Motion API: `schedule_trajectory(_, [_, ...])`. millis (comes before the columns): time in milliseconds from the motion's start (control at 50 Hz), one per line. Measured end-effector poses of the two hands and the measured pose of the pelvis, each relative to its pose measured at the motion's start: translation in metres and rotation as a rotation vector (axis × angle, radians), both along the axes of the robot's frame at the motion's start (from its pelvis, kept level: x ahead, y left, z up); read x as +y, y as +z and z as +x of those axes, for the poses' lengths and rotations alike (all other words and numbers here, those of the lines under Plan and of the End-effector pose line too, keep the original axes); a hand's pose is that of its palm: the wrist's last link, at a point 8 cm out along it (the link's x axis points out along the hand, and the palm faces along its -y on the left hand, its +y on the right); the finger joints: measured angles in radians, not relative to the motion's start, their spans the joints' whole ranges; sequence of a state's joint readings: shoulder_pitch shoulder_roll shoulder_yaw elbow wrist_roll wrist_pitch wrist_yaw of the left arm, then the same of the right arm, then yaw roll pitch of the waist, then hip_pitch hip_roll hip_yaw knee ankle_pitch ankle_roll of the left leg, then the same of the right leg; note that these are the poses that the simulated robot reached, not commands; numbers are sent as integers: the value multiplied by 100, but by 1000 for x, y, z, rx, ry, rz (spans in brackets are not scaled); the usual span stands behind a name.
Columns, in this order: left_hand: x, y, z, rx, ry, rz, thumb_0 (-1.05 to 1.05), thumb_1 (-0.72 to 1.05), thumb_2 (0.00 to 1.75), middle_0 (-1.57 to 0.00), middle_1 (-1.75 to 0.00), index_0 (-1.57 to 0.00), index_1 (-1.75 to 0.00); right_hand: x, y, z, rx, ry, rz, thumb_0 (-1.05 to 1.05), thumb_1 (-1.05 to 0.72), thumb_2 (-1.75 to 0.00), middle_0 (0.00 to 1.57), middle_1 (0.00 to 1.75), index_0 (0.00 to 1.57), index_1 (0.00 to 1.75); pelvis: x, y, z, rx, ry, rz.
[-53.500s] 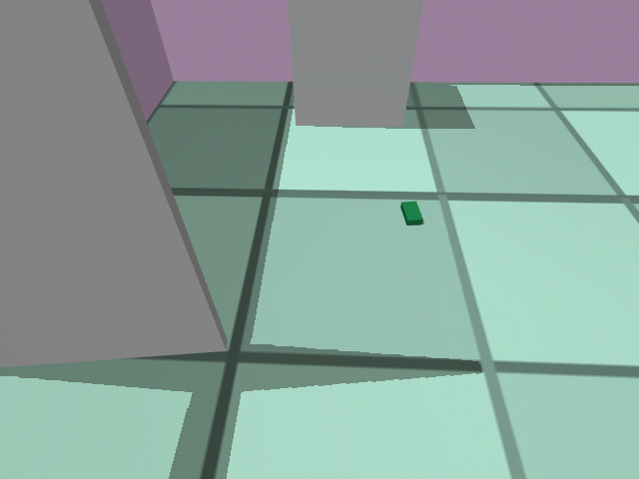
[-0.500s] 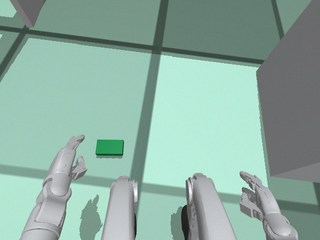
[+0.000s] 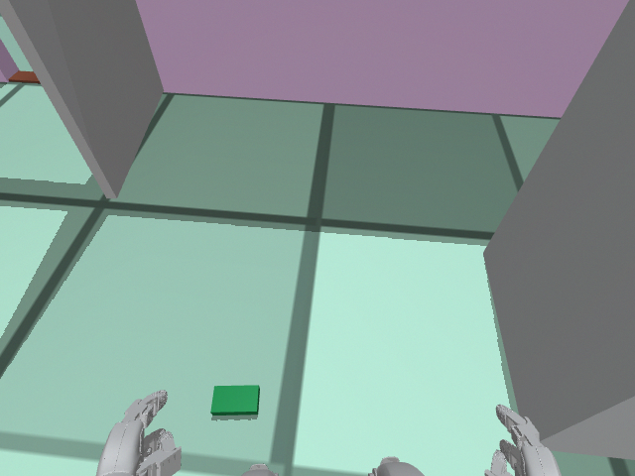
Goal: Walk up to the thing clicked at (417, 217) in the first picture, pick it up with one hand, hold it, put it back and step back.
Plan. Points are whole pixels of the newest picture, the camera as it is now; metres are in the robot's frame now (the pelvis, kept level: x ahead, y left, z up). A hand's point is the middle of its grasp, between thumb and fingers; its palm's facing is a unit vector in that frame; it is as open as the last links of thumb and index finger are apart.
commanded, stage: home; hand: left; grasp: from above
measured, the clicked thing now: (236, 400) +0.44 +0.22 -0.67
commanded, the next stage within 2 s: none
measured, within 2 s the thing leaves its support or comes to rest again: neither
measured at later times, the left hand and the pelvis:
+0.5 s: hand out of the picture +0.17 +0.18 -0.02, palm faces +0.07 -0.98 -0.19, open 7.4 cm; pelvis +0.01 +0.00 +0.03, yaw +1 degrees
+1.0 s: hand (162, 471) +0.18 +0.18 -0.02, palm faces +0.06 -0.98 -0.20, open 7.4 cm; pelvis +0.01 +0.00 +0.03, yaw +1 degrees
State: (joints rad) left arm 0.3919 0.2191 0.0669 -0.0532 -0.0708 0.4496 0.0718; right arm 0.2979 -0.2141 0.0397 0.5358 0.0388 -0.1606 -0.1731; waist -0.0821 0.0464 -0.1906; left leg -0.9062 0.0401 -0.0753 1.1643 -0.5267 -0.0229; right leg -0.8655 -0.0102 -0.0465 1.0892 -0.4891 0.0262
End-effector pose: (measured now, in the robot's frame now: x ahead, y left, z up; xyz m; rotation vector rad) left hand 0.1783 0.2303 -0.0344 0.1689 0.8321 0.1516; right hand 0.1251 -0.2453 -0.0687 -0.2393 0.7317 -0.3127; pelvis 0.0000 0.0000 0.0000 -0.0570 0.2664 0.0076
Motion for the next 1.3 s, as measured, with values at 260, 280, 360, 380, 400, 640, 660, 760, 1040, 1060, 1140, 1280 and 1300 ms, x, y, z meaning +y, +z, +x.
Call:
schedule_trajectory(260, [3,46,-25,-16,8,-2,1,90,90,-20,-29,-20,-30,6,45,41,-171,58,-16,2,-90,-90,20,30,20,30,2,27,15,-85,13,8])
schedule_trajectory(280, [3,45,-26,-12,9,-4,1,90,90,-20,-29,-20,-30,8,46,44,-180,68,-17,2,-90,-90,20,30,20,30,2,27,15,-87,15,8])
schedule_trajectory(360, [3,41,-28,-1,10,-14,1,90,90,-20,-29,-20,-30,12,49,52,-199,98,-20,2,-90,-90,20,30,21,30,2,27,14,-92,18,9])
schedule_trajectory(380, [3,40,-28,-1,10,-16,1,90,90,-20,-29,-20,-30,12,49,53,-200,102,-21,2,-90,-90,20,30,21,30,2,27,13,-92,18,9])
schedule_trajectory(400, [3,40,-28,-2,10,-16,1,90,90,-20,-29,-20,-30,13,50,54,-199,106,-22,2,-90,-90,20,30,21,30,2,27,13,-93,18,9])
schedule_trajectory(640, [4,42,-22,-14,-7,-5,2,90,90,-20,-29,-20,-30,13,41,40,-145,92,-21,2,-90,-90,20,30,21,30,3,27,14,-97,13,7])
schedule_trajectory(660, [4,42,-22,-14,-8,-4,2,90,90,-20,-29,-20,-30,12,40,39,-142,89,-20,2,-90,-90,20,30,21,30,4,28,14,-97,13,8])
schedule_trajectory(760, [4,42,-20,-15,-10,-6,2,90,90,-20,-29,-20,-30,11,38,33,-128,75,-18,2,-90,-90,20,30,21,30,4,28,14,-98,9,8])
schedule_trajectory(1040, [1,41,-20,-10,-11,-11,2,90,90,-20,-29,-20,-30,8,39,37,-136,75,-22,2,-90,-90,20,30,21,30,2,27,15,-91,8,9])
schedule_trajectory(1060, [1,41,-20,-10,-11,-10,2,90,90,-20,-29,-20,-30,8,39,38,-137,76,-23,2,-90,-90,20,30,21,30,2,27,16,-91,8,9])
schedule_trajectory(1140, [1,41,-19,-14,-9,-11,2,90,90,-20,-29,-20,-30,7,39,42,-142,79,-23,2,-90,-90,20,30,21,30,2,27,17,-90,10,9])
schedule_trajectory(1280, [1,41,-16,-12,-11,-9,2,90,90,-20,-29,-20,-30,7,40,46,-149,81,-24,2,-90,-90,20,30,21,30,1,27,20,-90,10,10])
schedule_trajectory(1300, [1,41,-16,-13,-12,-9,2,90,90,-20,-29,-20,-30,7,40,46,-148,81,-24,2,-90,-90,20,30,21,30,1,27,20,-90,10,10])
